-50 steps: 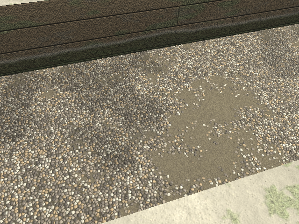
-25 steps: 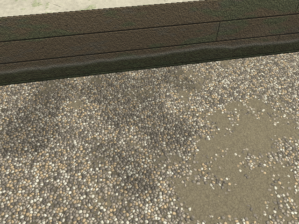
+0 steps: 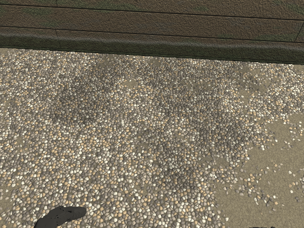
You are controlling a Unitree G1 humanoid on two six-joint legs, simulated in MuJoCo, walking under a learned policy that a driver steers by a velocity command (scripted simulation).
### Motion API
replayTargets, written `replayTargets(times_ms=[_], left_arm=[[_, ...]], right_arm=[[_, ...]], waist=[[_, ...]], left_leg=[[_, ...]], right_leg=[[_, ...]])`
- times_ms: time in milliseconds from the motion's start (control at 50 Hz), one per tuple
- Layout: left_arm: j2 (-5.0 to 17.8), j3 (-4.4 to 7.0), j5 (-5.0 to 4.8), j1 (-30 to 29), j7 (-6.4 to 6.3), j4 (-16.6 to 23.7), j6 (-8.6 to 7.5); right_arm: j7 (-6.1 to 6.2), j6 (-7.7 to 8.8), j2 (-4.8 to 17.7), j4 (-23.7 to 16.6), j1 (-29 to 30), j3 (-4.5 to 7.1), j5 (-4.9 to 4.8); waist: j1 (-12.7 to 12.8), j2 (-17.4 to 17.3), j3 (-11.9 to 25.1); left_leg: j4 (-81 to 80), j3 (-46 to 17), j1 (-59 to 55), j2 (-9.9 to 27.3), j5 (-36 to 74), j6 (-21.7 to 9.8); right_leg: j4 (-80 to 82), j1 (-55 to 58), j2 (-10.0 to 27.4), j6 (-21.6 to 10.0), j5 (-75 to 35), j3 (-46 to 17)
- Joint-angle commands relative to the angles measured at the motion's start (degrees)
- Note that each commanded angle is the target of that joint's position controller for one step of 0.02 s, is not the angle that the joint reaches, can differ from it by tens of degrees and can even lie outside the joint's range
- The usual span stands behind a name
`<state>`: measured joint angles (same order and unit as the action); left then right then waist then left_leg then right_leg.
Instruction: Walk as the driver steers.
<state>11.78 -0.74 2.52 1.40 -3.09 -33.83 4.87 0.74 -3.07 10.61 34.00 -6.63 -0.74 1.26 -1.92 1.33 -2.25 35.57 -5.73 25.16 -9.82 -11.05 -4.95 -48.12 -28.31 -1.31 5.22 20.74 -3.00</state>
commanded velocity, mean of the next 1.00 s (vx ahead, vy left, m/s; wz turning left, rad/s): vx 0.50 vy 0.00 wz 0.17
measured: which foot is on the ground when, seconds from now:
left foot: down 0.00-1.00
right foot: up 0.00-0.02, down 0.04-1.00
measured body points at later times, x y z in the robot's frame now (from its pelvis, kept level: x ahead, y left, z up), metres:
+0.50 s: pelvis +0.03 -0.01 +0.01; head +0.02 -0.01 +0.46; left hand +0.18 +0.23 -0.07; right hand +0.28 -0.18 -0.05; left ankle +0.07 +0.07 -0.72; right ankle +0.03 -0.11 -0.72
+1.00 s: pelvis +0.06 -0.01 +0.00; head +0.06 -0.01 +0.45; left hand +0.26 +0.20 -0.07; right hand +0.29 -0.20 -0.07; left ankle +0.07 +0.07 -0.72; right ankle +0.03 -0.11 -0.72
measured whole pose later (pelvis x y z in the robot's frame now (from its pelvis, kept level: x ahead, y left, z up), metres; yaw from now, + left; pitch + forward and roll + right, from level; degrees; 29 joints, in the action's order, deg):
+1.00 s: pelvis +0.06 -0.01 +0.00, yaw +6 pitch -2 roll +0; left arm 9.3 -2.0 1.6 4.3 -0.3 -33.4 4.7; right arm -0.8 -3.7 9.7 35.2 -2.9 -3.1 1.5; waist -1.7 0.5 -1.6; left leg 37.0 -3.7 17.0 -6.7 -17.5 -3.7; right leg -37.5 -11.7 -0.9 -1.8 23.8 1.9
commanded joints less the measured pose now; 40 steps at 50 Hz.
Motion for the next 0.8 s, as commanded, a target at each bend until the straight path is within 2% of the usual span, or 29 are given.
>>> replayTargets(times_ms=[20, 40, 60, 80, 100, 120, 140, 160, 200, 240, 280, 320, 340, 400, 500, 520, 560, 580, 660, 720, 740, 760, 800], left_arm=[[1.7, 0.00, -0.58, 1.0, 1.17, 4.1, -0.98], [0.3, -0.35, -0.18, 3.2, 1.58, 3.6, -1.30], [1.1, -0.09, 0.03, 5.0, 1.97, 3.4, -1.84], [4.2, 0.59, 0.02, 3.4, 2.33, 4.2, -2.38], [4.9, 0.53, -0.24, 3.4, 2.46, 5.0, -2.76], [5.9, 0.46, -0.42, 3.0, 2.21, 5.2, -3.16], [5.0, -0.04, -0.79, 0.3, 2.14, 6.0, -3.37], [4.4, -0.42, -1.36, -2.3, 2.13, 6.2, -3.65], [3.6, -0.68, -1.89, -2.5, 2.64, 6.2, -3.77], [3.0, -0.80, -1.98, -2.5, 3.28, 6.5, -3.37], [2.0, -1.09, -1.87, -1.9, 3.68, 6.8, -2.92], [1.1, -1.24, -1.44, 0.3, 3.78, 6.8, -2.83], [1.4, -1.09, -1.21, 1.3, 3.75, 6.5, -2.97], [2.1, -0.95, -0.64, 3.6, 4.11, 5.4, -4.04], [2.1, -0.93, -0.90, 2.8, 4.09, 5.2, -4.23], [1.7, -1.13, -0.51, 2.2, 3.93, 5.5, -4.08], [2.1, -1.03, -0.59, 2.2, 3.82, 5.6, -3.83], [2.8, -0.56, -1.06, 3.7, 3.22, 4.6, -3.74], [2.9, -0.40, -1.14, 3.7, 2.73, 4.7, -3.04], [3.2, -0.30, -1.26, 4.4, 2.52, 4.3, -3.30], [3.7, -0.33, -1.65, 2.3, 2.55, 5.2, -2.64], [4.2, 0.04, -1.41, 2.5, 2.49, 4.9, -2.37], [3.7, 0.12, -1.18, 2.7, 2.30, 5.0, -2.05]], right_arm=[[0.14, -0.47, 8.1, -5.7, 3.5, 2.52, -0.89], [0.14, -0.96, 8.0, -5.9, 4.7, 2.49, -1.61], [0.23, -1.02, 7.9, -5.6, 3.3, 2.56, -2.22], [-0.13, -1.04, 6.1, -7.2, 5.1, 1.87, -2.65], [-0.25, -0.54, 6.6, -8.2, 8.6, 1.89, -2.30], [-0.55, 0.14, 7.1, -8.4, 10.1, 1.99, -1.38], [-1.08, 0.79, 6.7, -7.6, 9.4, 1.84, -1.26], [-1.72, 1.10, 5.6, -6.9, 7.8, 1.49, -0.94], [-2.20, 1.00, 4.6, -5.7, 7.3, 0.98, 0.05], [-2.33, 0.43, 5.0, -5.2, 7.3, 0.65, 0.00], [-2.23, 0.19, 6.2, -5.3, 8.1, 0.43, -0.29], [-2.00, 0.21, 7.6, -5.8, 9.5, 0.36, -0.75], [-1.88, 0.23, 7.8, -6.0, 10.1, 0.26, -0.94], [-1.90, 0.15, 7.4, -6.4, 10.6, 0.03, -1.03], [-2.13, 0.38, 6.8, -6.2, 10.3, -0.28, -0.99], [-2.38, 0.39, 4.8, -6.7, 11.0, -0.97, -1.06], [-2.44, 0.61, 4.8, -6.2, 10.3, -1.04, -0.89], [-1.95, 0.21, 4.0, -6.0, 9.9, -1.05, -0.57], [-1.32, 0.19, 4.1, -5.2, 8.6, -1.13, -0.73], [-0.95, -0.15, 3.9, -5.2, 8.6, -1.05, -0.76], [-1.67, 0.06, 3.6, -6.1, 10.5, -1.16, -0.15], [-1.71, 0.32, 3.5, -5.4, 8.3, -1.09, 0.36], [-1.48, 0.64, 3.6, -4.7, 7.6, -1.03, 0.31]], waist=[[0.7, -5.0, 10.4], [1.9, -3.6, 9.9], [2.2, -1.5, 10.5], [2.9, 8.6, 9.1], [4.8, 11.1, 6.4], [4.5, 8.6, 3.8], [2.7, 5.9, 3.6], [0.5, 4.8, 4.0], [-0.2, 3.6, 5.3], [-0.4, 1.9, 5.1], [-0.1, -3.0, 4.1], [1.5, -8.8, 3.1], [2.1, -9.5, 3.0], [2.6, -6.4, 4.5], [2.0, -1.5, 5.2], [1.3, -0.2, 5.6], [1.2, 0.4, 5.9], [0.9, 1.4, 6.8], [0.9, -0.3, 5.1], [1.3, -0.7, 5.2], [0.4, -0.3, 2.9], [-0.3, 0.0, 5.9], [0.1, -0.4, 8.4]], left_leg=[[-12.6, -21.3, -6.4, 13.7, -0.9, -4.7], [-12.0, -21.0, -2.1, 12.6, -5.6, -3.3], [-10.9, -19.4, 6.3, 11.1, -15.2, -0.9], [-7.4, -11.1, 11.5, 6.0, -19.2, 2.0], [-0.7, -5.9, 11.5, 3.1, -14.3, 3.7], [0.6, -4.7, 7.9, 3.3, -10.9, 4.5], [-0.4, -3.7, 1.4, 5.2, -7.1, 5.0], [-3.0, -2.6, -5.4, 5.9, -3.5, 5.0], [-4.9, -1.7, -12.0, 5.5, -2.8, 4.3], [-6.4, -2.9, -12.9, 6.3, -5.7, 3.7], [-10.1, -6.5, -9.8, 8.3, -11.9, 3.0], [-15.9, -11.6, -4.8, 10.6, -18.7, 2.0], [-17.3, -13.0, -3.8, 11.1, -19.6, 1.6], [-16.7, -12.8, -3.6, 11.1, -17.2, 1.1], [-12.9, -9.0, -5.1, 9.3, -11.1, 1.8], [-11.5, -7.8, -6.6, 8.5, -8.2, 1.9], [-9.8, -6.6, -7.6, 8.0, -5.9, 1.8], [-8.4, -5.4, -7.8, 8.0, -3.8, 0.9], [-7.2, -4.7, -6.1, 7.9, -0.7, 0.6], [-5.6, -4.8, -6.2, 8.1, 4.2, 0.3], [-2.5, -2.3, -5.0, 8.4, 13.7, 0.5], [-2.0, -1.9, -5.9, 8.2, 15.8, 0.6], [-1.6, -1.6, -7.1, 8.3, 18.3, 0.6]], right_leg=[[11.5, 11.7, -0.7, -2.9, -2.3, 2.0], [15.8, 18.6, -0.4, -4.4, -6.0, 3.5], [14.3, 28.0, 2.8, -7.2, -3.9, 1.1], [18.6, 27.6, 7.7, -10.3, 0.1, -6.5], [25.3, 24.2, 13.1, -12.3, 1.1, -14.0], [28.8, 18.5, 15.9, -13.3, -1.6, -17.7], [29.5, 13.5, 15.1, -12.6, -1.8, -16.5], [29.0, 9.9, 12.3, -11.1, -0.1, -12.9], [28.3, 8.4, 8.6, -9.0, 3.1, -8.2], [27.1, 8.2, 6.8, -8.1, 7.3, -4.9], [23.1, 9.8, 4.5, -7.3, 6.2, -0.4], [17.9, 13.9, 2.3, -6.5, 1.1, 4.0], [17.1, 15.1, 2.1, -6.4, 0.1, 4.7], [17.2, 18.1, 2.7, -7.1, 0.0, 4.4], [18.9, 19.3, 4.1, -8.0, -0.9, 2.5], [19.1, 18.7, 4.6, -7.6, -2.7, 2.6], [19.4, 18.6, 4.9, -7.6, -3.1, 2.1], [19.0, 20.4, 5.1, -8.0, -5.2, 1.3], [17.5, 21.5, 4.9, -8.4, -8.1, 1.7], [16.3, 22.3, 4.5, -7.8, -11.6, 2.0], [15.5, 21.1, 5.9, -7.9, -23.1, 0.3], [14.3, 22.9, 6.2, -8.1, -26.3, 0.1], [13.3, 24.2, 5.8, -7.8, -28.0, 0.8]])
Velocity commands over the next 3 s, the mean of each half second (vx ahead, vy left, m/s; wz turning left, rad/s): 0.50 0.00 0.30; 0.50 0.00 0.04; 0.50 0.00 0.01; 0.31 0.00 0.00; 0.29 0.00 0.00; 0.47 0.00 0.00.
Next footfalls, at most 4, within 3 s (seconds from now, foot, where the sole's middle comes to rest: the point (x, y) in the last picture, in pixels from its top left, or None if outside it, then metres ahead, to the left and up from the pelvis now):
0.04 right None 0.07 -0.11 -0.76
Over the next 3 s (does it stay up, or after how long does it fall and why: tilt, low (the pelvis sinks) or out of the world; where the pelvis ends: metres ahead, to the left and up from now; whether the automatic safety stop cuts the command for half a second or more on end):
stays up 0.06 0.00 0.01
